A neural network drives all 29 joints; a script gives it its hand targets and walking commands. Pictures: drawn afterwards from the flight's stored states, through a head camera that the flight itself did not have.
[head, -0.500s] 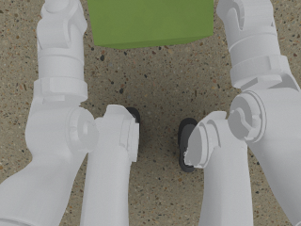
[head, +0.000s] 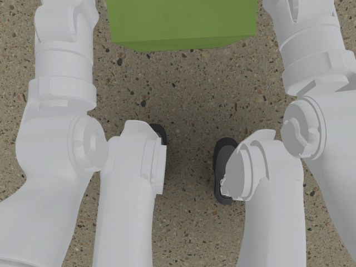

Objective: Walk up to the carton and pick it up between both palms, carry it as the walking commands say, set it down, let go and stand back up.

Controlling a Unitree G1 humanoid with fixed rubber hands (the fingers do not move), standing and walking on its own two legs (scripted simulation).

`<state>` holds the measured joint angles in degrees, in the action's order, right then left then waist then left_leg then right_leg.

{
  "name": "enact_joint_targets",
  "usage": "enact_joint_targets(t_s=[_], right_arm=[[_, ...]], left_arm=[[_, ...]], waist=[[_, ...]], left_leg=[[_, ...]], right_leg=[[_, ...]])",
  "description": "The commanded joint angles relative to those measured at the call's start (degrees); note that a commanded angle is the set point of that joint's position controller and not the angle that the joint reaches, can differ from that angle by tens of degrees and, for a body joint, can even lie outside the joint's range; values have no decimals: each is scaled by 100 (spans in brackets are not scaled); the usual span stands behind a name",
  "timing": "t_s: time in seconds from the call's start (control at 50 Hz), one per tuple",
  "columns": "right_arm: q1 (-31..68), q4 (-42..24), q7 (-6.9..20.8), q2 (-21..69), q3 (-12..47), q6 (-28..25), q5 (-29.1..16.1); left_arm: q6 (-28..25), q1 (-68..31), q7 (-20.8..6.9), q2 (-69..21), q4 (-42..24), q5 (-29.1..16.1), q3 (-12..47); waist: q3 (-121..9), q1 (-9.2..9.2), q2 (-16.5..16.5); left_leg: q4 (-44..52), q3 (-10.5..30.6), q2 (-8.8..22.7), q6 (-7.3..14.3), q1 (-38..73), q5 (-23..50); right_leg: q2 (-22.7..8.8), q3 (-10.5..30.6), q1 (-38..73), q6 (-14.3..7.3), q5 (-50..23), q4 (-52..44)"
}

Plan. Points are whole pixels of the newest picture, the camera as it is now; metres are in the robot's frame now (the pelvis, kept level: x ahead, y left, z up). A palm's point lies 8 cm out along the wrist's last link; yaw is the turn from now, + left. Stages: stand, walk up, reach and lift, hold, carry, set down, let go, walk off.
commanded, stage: set down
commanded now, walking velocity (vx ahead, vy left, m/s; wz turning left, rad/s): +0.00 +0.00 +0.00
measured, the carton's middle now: out of the picture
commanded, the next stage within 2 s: none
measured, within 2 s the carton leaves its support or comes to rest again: rests again in 0.08 s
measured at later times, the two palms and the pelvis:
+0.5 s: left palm out of the picture +0.54 +0.22 -0.16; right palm out of the picture +0.58 -0.07 -0.17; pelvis +0.00 +0.00 -0.01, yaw +0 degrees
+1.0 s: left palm out of the picture +0.54 +0.23 -0.17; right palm out of the picture +0.58 -0.07 -0.18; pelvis +0.00 +0.00 -0.01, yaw +0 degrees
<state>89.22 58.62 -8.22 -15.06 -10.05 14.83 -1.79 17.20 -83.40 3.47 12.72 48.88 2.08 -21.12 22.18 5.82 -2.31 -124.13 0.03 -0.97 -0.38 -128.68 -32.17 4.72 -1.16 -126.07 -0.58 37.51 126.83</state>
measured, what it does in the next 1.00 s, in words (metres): stands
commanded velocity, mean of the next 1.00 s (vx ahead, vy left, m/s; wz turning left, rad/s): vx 0.00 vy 0.00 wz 0.00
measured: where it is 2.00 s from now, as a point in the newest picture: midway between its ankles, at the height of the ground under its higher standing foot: (188, 174)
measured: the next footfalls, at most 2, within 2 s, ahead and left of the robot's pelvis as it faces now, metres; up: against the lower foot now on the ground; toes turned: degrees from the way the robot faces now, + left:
none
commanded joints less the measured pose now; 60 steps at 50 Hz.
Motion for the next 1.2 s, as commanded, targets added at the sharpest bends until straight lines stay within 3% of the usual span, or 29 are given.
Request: enact_joint_targets(t_s=[0.0, 0.26, 0.88, 1.18], right_arm=[[3485, -1033, 1559, 5334, 1678, -273, -680], [3362, -985, 1549, 5295, 1722, -363, -696], [2280, -315, 1681, 4922, 1241, -198, 28], [2155, -318, 1487, 3946, 955, -345, 242]], left_arm=[[-230, -3640, -1582, -5008, -671, -782, 2160], [-279, -3373, -1671, -5019, -316, -801, 2052], [-246, -2603, -1964, -4752, 394, -448, 1606], [-403, -2398, -1747, -3918, 448, -356, 1350]], waist=[[-7361, 258, -115], [-6884, 227, -238], [-5030, 25, -366], [-5120, -21, -269]], left_leg=[[660, -316, -443, -18, 4083, 2455], [543, -278, -447, 38, 3752, 2369], [487, -239, -410, 43, 2791, 1549], [489, -231, -381, -24, 3052, 1594]], right_leg=[[484, -80, 3003, -82, -2074, -879], [455, -71, 2839, -68, -2050, -780], [344, 6, 2320, -89, -1363, -828], [318, 19, 2587, -42, -1464, -795]])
